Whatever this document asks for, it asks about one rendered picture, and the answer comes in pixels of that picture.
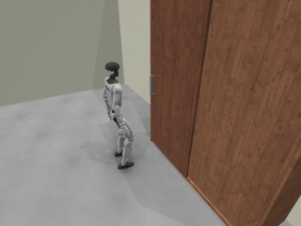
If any robot shin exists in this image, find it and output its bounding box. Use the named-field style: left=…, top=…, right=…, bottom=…
left=121, top=141, right=134, bottom=166
left=118, top=129, right=124, bottom=153

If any handle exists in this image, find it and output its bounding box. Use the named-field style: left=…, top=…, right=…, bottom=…
left=150, top=75, right=156, bottom=96

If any robot left shin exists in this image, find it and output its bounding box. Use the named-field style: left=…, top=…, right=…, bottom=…
left=118, top=129, right=124, bottom=153

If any robot left hand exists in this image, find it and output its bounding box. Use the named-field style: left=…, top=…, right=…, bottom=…
left=107, top=110, right=112, bottom=121

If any left robot upper arm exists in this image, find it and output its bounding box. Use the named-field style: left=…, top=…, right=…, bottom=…
left=103, top=77, right=109, bottom=99

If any robot right shin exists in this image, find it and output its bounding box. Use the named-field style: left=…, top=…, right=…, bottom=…
left=121, top=141, right=134, bottom=166

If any robot left forearm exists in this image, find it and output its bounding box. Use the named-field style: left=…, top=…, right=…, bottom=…
left=103, top=97, right=112, bottom=111

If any wardrobe door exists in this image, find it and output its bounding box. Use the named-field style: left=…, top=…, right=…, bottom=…
left=187, top=0, right=301, bottom=226
left=150, top=0, right=213, bottom=178

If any robot right hand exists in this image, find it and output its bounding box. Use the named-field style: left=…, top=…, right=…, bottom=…
left=120, top=126, right=131, bottom=140

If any robot right forearm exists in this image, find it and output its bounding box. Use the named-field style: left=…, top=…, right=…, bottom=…
left=114, top=106, right=126, bottom=128

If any right robot upper arm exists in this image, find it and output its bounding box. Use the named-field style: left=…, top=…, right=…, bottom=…
left=112, top=84, right=122, bottom=111

